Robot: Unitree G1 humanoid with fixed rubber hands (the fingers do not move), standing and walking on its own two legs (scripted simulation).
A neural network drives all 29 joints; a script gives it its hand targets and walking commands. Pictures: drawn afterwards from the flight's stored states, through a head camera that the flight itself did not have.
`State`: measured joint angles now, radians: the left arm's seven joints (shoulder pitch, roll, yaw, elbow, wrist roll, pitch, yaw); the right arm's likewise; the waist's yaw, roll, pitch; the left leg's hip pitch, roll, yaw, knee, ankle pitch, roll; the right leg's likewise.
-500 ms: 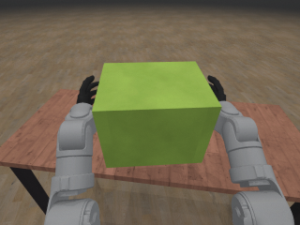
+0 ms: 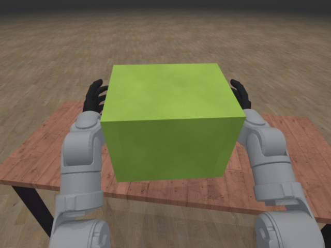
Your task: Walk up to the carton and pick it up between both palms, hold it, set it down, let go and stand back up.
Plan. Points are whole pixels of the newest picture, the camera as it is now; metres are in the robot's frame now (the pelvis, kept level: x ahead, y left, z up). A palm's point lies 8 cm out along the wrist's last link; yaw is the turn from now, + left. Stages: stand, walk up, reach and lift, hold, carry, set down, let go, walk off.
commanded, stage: hold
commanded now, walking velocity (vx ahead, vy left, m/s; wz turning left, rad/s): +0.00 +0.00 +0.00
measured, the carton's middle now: (168, 121) +0.36 +0.03 +0.21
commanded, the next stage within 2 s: none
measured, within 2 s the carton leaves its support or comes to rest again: neither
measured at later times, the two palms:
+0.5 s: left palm (93, 119) +0.35 +0.19 +0.22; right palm (238, 116) +0.37 -0.14 +0.22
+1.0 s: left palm (96, 123) +0.35 +0.19 +0.21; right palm (237, 121) +0.38 -0.14 +0.20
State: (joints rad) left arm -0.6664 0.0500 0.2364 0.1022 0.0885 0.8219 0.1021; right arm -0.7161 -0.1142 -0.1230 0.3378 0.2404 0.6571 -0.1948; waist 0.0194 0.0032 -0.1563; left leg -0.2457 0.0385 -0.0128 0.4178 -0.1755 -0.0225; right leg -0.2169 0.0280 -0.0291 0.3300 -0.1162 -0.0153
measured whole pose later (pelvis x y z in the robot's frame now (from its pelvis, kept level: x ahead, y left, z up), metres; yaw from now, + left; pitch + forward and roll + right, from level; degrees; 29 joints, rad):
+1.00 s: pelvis +0.00 +0.00 +0.00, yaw +0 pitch +0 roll -1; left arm -0.67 0.05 0.24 0.21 0.10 0.81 0.09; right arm -0.74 -0.11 -0.13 0.46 0.24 0.66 -0.19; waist 0.02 0.00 -0.14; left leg -0.24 0.04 -0.01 0.42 -0.17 -0.02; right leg -0.21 0.03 -0.03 0.33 -0.11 -0.02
